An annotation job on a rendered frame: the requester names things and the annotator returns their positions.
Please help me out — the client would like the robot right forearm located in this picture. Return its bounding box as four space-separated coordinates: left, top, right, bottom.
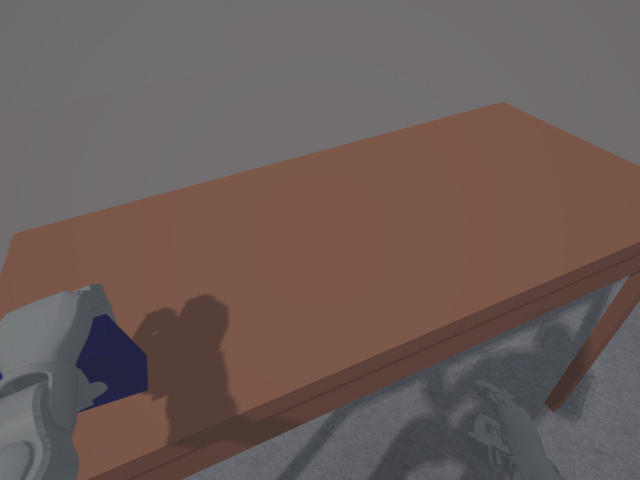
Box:
509 452 566 480

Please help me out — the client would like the sponge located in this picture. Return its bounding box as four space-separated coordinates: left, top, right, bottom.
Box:
0 314 148 413

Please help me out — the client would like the robot left hand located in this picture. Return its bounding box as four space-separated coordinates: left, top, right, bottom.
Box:
0 284 116 412

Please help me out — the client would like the table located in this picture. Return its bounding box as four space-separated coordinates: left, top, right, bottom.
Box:
0 102 640 480

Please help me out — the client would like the robot left forearm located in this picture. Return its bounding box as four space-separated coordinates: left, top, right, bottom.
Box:
0 363 79 480

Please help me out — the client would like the robot right hand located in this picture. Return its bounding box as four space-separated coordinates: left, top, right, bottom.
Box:
468 380 546 474

